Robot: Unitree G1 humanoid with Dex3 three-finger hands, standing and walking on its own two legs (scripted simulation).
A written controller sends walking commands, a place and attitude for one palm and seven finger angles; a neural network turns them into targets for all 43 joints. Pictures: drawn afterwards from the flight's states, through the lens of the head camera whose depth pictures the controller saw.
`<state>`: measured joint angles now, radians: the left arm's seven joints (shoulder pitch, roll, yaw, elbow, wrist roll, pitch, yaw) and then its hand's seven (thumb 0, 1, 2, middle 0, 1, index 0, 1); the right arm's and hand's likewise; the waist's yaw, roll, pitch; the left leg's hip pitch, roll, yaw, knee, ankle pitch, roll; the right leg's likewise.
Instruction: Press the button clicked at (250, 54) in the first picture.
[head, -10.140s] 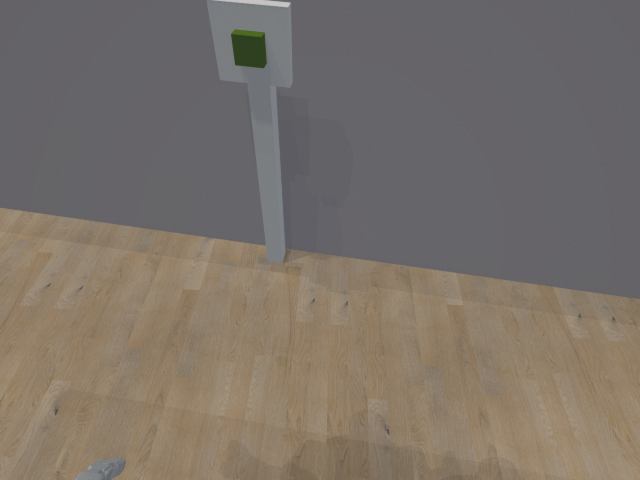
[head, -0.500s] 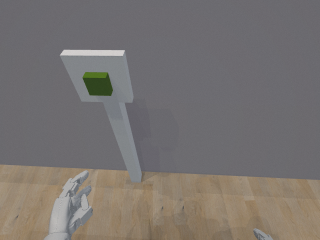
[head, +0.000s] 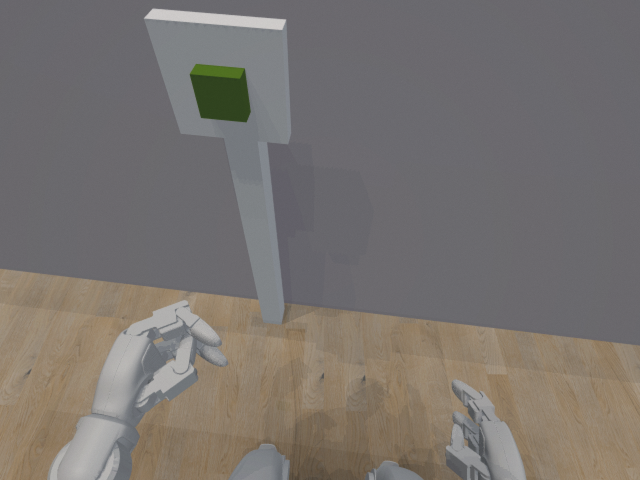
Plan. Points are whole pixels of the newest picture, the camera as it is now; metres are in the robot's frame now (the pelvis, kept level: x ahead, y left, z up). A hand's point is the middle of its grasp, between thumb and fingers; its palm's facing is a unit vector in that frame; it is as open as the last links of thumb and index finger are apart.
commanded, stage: raise the hand and make a fist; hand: left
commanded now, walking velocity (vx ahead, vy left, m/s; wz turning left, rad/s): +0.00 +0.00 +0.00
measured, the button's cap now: (222, 92) +0.59 +0.19 +0.15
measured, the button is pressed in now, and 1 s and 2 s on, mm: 0 0 0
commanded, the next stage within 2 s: aim a knuckle at the button in 1.30 s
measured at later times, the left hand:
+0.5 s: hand (152, 327) +0.25 +0.19 +0.10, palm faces -0.02 -1.00 -0.07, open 3.1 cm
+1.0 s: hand (124, 283) +0.27 +0.21 +0.15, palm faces -0.03 -1.00 -0.06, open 3.1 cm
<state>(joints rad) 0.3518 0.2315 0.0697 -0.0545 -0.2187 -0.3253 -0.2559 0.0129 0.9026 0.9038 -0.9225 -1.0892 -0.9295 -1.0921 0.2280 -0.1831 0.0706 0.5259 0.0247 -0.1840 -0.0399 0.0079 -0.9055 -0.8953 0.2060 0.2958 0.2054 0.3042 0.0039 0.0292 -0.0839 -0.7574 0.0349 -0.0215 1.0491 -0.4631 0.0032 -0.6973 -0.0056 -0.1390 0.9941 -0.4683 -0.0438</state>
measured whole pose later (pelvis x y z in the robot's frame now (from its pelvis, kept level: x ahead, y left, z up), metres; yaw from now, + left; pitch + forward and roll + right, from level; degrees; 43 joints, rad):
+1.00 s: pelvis +0.04 +0.01 +0.05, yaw +0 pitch +3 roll -1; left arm 0.26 0.30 0.27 -0.06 -0.33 -0.12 -0.35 0.01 0.90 0.90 -1.29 -1.50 -1.30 -1.50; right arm 0.26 -0.26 0.06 0.58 0.05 -0.24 -0.07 0.01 -0.91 -0.90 0.20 0.30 0.20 0.30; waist 0.02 0.04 -0.06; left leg -0.39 0.02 0.01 0.71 -0.38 0.01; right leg -0.34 0.00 -0.11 0.66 -0.38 -0.02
